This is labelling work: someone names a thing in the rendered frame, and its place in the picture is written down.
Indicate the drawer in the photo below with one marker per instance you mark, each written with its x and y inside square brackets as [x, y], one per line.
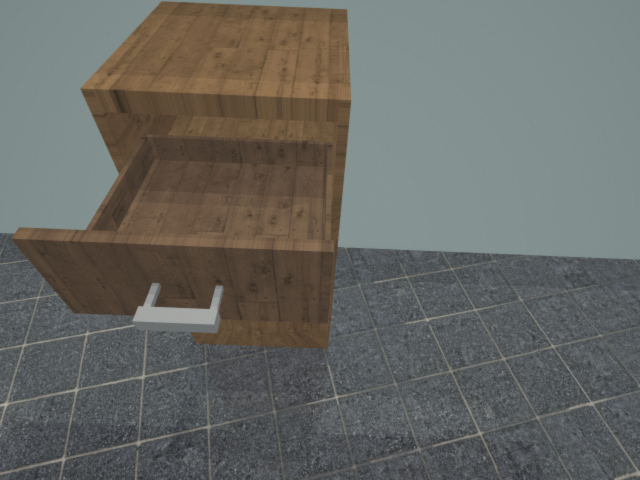
[193, 213]

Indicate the handle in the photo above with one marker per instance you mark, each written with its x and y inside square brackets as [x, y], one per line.
[148, 317]

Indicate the cabinet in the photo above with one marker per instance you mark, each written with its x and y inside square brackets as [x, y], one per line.
[233, 71]

